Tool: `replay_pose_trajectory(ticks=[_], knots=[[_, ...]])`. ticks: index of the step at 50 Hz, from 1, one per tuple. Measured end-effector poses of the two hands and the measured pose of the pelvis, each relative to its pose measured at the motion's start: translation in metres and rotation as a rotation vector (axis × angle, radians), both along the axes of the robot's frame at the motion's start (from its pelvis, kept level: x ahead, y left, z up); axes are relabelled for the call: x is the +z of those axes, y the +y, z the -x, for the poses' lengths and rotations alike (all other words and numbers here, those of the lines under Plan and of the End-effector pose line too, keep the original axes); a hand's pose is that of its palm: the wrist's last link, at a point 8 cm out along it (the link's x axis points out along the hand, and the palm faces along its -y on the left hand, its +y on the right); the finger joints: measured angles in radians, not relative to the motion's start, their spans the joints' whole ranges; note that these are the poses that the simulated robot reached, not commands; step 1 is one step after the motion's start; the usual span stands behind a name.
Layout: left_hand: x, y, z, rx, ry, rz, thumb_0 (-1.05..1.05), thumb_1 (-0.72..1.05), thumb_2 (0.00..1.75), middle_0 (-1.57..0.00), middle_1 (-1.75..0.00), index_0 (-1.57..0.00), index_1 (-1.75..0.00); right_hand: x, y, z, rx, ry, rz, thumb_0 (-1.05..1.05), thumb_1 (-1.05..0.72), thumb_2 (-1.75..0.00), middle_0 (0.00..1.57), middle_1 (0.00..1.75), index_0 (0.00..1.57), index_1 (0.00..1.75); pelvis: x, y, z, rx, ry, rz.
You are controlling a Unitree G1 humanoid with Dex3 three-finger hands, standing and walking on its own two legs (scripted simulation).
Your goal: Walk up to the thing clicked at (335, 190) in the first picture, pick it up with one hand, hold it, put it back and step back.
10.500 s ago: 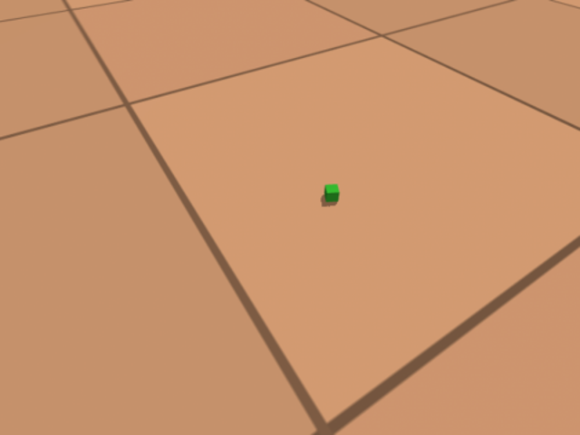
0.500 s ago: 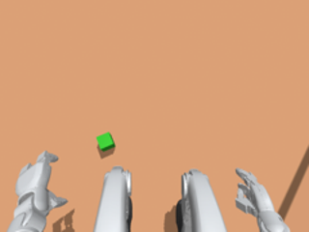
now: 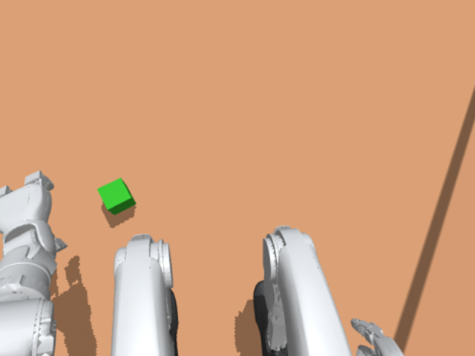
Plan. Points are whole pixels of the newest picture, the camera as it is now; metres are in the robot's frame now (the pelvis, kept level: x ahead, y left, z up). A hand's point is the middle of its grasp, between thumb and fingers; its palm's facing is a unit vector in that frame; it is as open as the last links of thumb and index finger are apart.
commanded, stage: rise first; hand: left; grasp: from above
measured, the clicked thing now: (117, 196) +0.47 +0.27 -0.37
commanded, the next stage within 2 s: none
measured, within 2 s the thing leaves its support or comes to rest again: neither
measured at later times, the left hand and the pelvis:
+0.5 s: hand (72, 207) +0.41 +0.32 -0.22, palm faces -0.34 -0.24 -0.91, open 13.2 cm; pelvis +0.01 +0.00 -0.05, yaw -1 degrees
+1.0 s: hand (80, 204) +0.42 +0.31 -0.25, palm faces -0.34 -0.24 -0.91, open 13.7 cm; pelvis +0.01 +0.00 -0.07, yaw -3 degrees
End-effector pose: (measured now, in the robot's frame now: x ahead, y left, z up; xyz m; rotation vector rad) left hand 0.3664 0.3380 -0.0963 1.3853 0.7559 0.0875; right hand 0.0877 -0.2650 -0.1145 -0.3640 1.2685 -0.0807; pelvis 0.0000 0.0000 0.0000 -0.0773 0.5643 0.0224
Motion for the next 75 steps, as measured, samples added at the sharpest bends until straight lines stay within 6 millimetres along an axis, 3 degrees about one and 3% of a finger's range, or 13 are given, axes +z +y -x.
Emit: replay_pose_trajectory(ticks=[9, 20, 31, 44, 59, 75], knots=[[-0.033, -0.006, -0.02, -0.06, -0.02, -0.007, 0.0, -0.31, 0.82, -0.26, -0.87, -0.27, -0.86, -0.012, -0.004, 0.008, -0.004, 0.048, 0.032, 0.0, -0.89, -0.9, 0.2, 0.29, 0.21, 0.3, -0.021, 0.005, -0.005, -0.002, 0.014, 0.017], [-0.055, -0.014, -0.035, 0.046, -0.019, -0.009, 0.0, -0.36, 0.85, -0.24, -0.88, -0.25, -0.87, -0.042, 0.008, -0.004, 0.043, 0.046, -0.046, 0.0, -0.9, -0.9, 0.2, 0.29, 0.21, 0.3, -0.038, 0.004, -0.007, -0.013, 0.024, 0.008], [-0.07, -0.019, -0.055, 0.04, -0.012, 0.018, 0.0, -0.4, 0.87, -0.21, -0.93, -0.22, -0.93, -0.06, 0.007, 0.01, 0.041, 0.085, -0.086, 0.0, -0.91, -0.91, 0.2, 0.29, 0.21, 0.3, -0.056, 0.0, -0.011, -0.027, 0.014, 0.008], [-0.089, -0.019, -0.054, 0.019, -0.006, 0.016, 0.0, -0.45, 0.9, -0.17, -0.98, -0.18, -0.97, -0.064, 0.001, 0.022, 0.035, 0.135, -0.082, 0.0, -0.92, -0.91, 0.2, 0.29, 0.2, 0.3, -0.067, 0.001, -0.013, -0.033, 0.006, 0.013], [-0.095, -0.023, -0.062, 0.021, -0.02, 0.013, 0.0, -0.49, 0.93, -0.16, -0.99, -0.16, -0.98, -0.065, -0.001, 0.019, 0.055, 0.11, -0.077, 0.0, -0.92, -0.91, 0.2, 0.29, 0.2, 0.3, -0.073, 0.002, -0.012, -0.04, -0.006, 0.022], [-0.105, -0.028, -0.07, 0.013, -0.035, 0.019, 0.0, -0.46, 0.9, -0.21, -0.93, -0.2, -0.94, -0.066, 0.003, 0.032, 0.056, 0.141, -0.092, 0.0, -0.93, -0.91, 0.2, 0.29, 0.2, 0.3, -0.079, 0.003, -0.012, -0.045, -0.015, 0.032]])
